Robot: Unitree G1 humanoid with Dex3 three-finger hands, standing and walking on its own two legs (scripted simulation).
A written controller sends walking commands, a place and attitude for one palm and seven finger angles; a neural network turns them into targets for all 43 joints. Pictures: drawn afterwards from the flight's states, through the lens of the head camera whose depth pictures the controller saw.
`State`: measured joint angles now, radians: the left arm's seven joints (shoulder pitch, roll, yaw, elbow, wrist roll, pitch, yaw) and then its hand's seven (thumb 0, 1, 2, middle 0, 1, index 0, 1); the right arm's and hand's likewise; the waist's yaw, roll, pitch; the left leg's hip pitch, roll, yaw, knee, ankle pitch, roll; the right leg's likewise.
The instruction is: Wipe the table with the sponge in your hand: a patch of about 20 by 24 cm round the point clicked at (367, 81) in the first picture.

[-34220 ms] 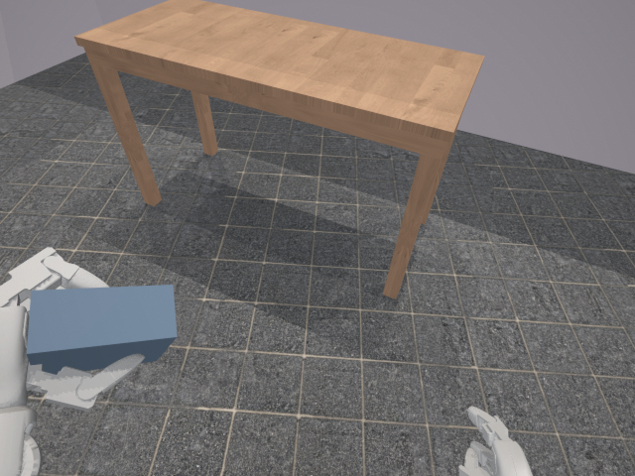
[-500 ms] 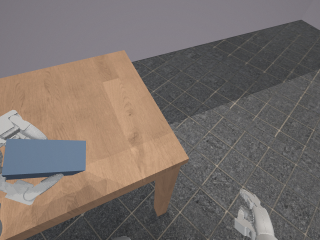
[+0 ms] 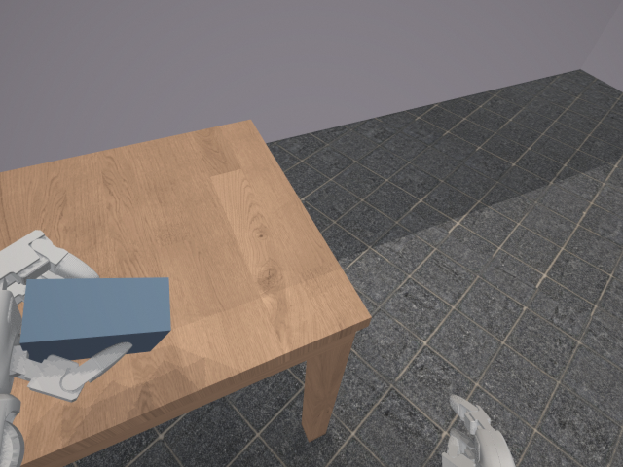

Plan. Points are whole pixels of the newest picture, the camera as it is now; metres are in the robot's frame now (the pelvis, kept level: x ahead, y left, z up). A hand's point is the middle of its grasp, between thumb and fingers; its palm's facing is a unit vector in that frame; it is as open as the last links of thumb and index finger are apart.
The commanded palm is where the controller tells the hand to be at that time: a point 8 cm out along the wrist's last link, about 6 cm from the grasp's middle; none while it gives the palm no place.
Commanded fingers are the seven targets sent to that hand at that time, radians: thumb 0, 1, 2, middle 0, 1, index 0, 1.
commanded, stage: shuffle to correct the standing spot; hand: left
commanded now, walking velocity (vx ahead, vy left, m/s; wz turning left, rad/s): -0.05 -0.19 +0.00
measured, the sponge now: (118, 320) +0.23 +0.21 +0.13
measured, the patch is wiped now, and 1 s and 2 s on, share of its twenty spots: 0.00 0.00 0.00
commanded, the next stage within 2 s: come to a stop and stand still in 0.96 s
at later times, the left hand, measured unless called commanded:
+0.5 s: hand (92, 304) +0.23 +0.22 +0.16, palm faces +0.27 -0.84 -0.46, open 9.5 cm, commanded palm +0.17 +0.27 +0.18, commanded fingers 0.00 0.10 1.30 -1.20 -1.60 -1.20 -1.60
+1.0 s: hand (60, 345) +0.19 +0.23 +0.16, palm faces +0.37 -0.84 -0.40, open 9.5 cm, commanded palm +0.13 +0.27 +0.18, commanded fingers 0.00 0.10 1.30 -1.20 -1.60 -1.20 -1.60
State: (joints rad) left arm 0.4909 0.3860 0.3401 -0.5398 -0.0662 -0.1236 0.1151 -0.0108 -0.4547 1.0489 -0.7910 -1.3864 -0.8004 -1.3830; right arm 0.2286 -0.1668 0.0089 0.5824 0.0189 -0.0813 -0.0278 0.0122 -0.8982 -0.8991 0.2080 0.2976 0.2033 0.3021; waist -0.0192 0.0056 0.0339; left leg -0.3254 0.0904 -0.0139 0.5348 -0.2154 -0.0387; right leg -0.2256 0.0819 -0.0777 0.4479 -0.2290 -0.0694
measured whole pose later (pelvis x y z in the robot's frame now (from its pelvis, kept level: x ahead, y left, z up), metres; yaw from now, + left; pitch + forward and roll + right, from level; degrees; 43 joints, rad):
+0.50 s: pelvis +0.01 -0.01 +0.00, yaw +0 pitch +1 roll -2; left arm 0.53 0.43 0.37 -0.60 -0.08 -0.15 0.10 -0.01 -0.46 1.05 -0.79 -1.39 -0.80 -1.38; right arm 0.16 -0.20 -0.02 0.55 0.03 -0.06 -0.05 0.01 -0.90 -0.90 0.21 0.30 0.20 0.30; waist -0.02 0.01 0.08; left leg -0.34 0.10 -0.02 0.56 -0.23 -0.06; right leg -0.24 0.09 -0.08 0.48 -0.26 -0.08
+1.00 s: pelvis -0.02 -0.01 +0.00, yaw +2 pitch -1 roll -1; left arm 0.47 0.38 0.34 -0.54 -0.05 -0.11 0.12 -0.01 -0.46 1.05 -0.79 -1.39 -0.80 -1.38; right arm 0.24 -0.17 0.01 0.58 0.02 -0.08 -0.03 0.01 -0.90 -0.90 0.21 0.30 0.20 0.30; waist -0.01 0.01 0.04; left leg -0.36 0.10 -0.01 0.58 -0.26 -0.04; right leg -0.26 0.06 -0.12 0.51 -0.25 -0.07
